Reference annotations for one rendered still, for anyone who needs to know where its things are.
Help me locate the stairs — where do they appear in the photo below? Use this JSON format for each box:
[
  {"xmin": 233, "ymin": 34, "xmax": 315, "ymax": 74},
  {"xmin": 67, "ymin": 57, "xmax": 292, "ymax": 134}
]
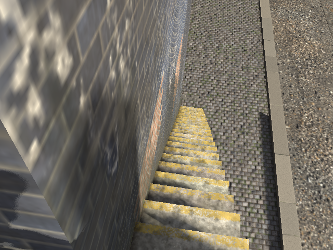
[{"xmin": 130, "ymin": 106, "xmax": 249, "ymax": 250}]

